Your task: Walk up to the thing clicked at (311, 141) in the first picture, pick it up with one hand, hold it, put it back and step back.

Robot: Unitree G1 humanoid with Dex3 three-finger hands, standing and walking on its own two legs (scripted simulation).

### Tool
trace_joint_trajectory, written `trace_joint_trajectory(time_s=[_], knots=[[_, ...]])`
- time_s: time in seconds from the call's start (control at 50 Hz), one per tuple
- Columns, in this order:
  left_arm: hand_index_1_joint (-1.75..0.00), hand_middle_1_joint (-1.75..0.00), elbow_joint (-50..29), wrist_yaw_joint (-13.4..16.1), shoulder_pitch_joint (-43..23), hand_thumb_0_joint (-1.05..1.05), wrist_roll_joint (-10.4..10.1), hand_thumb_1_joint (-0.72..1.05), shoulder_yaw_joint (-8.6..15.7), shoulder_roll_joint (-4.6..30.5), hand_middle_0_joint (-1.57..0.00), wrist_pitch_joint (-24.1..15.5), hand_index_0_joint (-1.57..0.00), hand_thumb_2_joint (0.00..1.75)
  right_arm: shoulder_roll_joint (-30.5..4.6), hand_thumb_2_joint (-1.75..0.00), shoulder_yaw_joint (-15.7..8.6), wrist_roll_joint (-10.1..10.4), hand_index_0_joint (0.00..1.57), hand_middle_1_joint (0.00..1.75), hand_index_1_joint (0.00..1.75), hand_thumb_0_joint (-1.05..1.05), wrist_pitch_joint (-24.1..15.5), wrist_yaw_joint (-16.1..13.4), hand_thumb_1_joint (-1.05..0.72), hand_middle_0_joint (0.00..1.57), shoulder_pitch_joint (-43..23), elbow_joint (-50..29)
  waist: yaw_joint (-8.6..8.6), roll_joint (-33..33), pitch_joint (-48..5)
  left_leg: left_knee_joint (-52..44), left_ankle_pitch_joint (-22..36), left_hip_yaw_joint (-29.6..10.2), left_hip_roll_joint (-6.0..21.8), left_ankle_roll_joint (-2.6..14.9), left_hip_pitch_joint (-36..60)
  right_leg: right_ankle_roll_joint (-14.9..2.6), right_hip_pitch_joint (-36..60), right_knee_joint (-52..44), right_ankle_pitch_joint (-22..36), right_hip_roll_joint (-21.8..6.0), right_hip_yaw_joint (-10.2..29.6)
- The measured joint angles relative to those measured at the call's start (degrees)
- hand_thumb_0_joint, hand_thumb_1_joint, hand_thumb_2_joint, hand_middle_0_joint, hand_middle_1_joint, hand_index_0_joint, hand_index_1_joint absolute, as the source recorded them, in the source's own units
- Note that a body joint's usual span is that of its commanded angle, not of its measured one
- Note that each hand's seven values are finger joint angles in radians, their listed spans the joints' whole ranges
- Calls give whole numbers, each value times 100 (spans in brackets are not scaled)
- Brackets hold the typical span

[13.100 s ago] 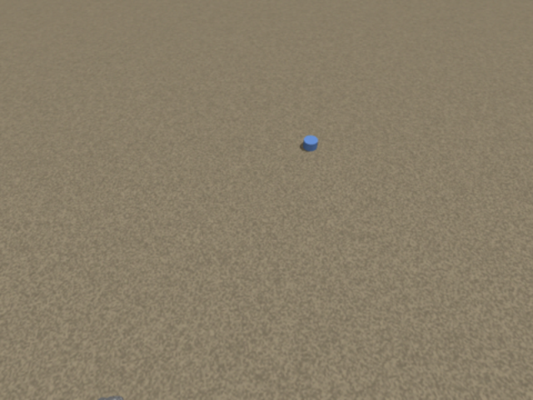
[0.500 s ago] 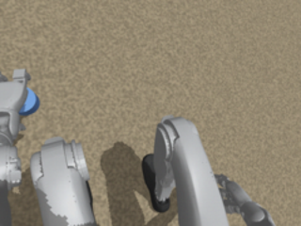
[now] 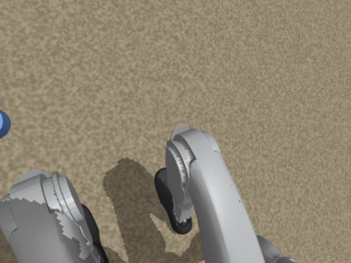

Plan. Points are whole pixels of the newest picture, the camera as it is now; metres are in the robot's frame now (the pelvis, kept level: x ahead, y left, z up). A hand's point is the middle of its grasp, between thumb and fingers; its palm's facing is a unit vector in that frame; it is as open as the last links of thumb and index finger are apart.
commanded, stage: rest palm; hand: left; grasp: from above
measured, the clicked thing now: out of the picture +0.44 +0.31 -0.28
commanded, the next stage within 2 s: close in 0.66 s
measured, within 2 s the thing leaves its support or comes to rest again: neither
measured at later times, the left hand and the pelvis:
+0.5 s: hand out of the picture +0.44 +0.31 -0.24, palm faces -0.38 -0.15 -0.91, open 14.3 cm; pelvis +0.00 +0.01 +0.00, yaw -2 degrees
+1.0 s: hand out of the picture +0.43 +0.30 -0.24, palm faces -0.39 -0.10 -0.92, open 13.7 cm; pelvis -0.01 +0.01 +0.00, yaw -3 degrees
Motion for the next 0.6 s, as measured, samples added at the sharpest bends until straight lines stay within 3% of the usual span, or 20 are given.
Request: trace_joint_trajectory(time_s=[0.06, 0.14, 0.22, 0.28, 0.36, 0.42, 0.52, 0.6], knots=[[-99, -100, -16, 66, 42, 0, 164, -51, -110, 68, -7, -279, -7, 96, -52, -90, 36, -30, 20, 30, 30, 0, -1, 0, -90, 20, -17, -15, 3, -89, 6, 53, 18, -60, -20, -8, 20, 7, 52, 15, 22, 3, -46], [-99, -99, 34, 450, 107, 0, 448, -51, -207, 35, -7, -484, -7, 96, -126, -90, 51, -100, 20, 30, 30, 0, -43, -13, -90, 20, -118, -4, 2, -164, -75, 114, 14, -123, -24, 6, 25, 29, 100, 14, 38, 23, -93], [-98, -98, 189, 904, 123, 0, 752, -51, -374, -78, -7, -377, -7, 97, -160, -90, 23, -179, 20, 30, 30, 0, -136, -2, -90, 20, -282, 33, -19, -181, -204, 119, 7, -130, -17, 45, -4, 52, 109, -23, 36, 38, -101], [-97, -97, 343, 1191, 61, 0, 820, -51, -468, -170, -8, -155, -7, 97, -175, -90, 6, -217, 20, 30, 30, 0, -241, 71, -90, 20, -413, 39, -38, -204, -256, 107, 9, -108, -1, 77, -20, 74, 102, -47, 44, 51, -83], [-96, -96, 555, 1393, -111, 0, 726, -52, -552, -198, -8, 177, -7, 98, -178, -90, 1, -211, 20, 30, 30, 0, -398, 186, -90, 20, -559, 26, -69, -233, -266, 101, 23, -106, 6, 98, -49, 102, 82, -69, 66, 63, -81], [-96, -96, 603, 1379, -253, 0, 541, -52, -517, -163, -8, 407, -7, 97, -181, -90, 10, -179, 20, 30, 30, 0, -522, 261, -90, 20, -607, 2, -90, -258, -230, 103, 27, -98, 8, 102, -59, 108, 68, -64, 71, 65, -74], [-98, -98, 688, 1026, -438, 0, 258, -52, -127, 87, -7, 559, -7, 96, -195, -90, 42, -112, 20, 30, 30, 0, -669, 315, -91, 20, -597, -89, -176, -237, -90, 124, 21, -98, -6, 114, -100, 126, 41, -43, 50, 56, -71], [-99, -99, 588, 623, -397, 0, 94, -52, -143, 254, -7, 510, -7, 95, -153, -90, 90, -107, 20, 30, 30, 0, -639, 292, -91, 20, -505, -96, -196, -225, 56, 134, -16, -105, -18, 104, -87, 130, 59, -30, 5, 47, -77]])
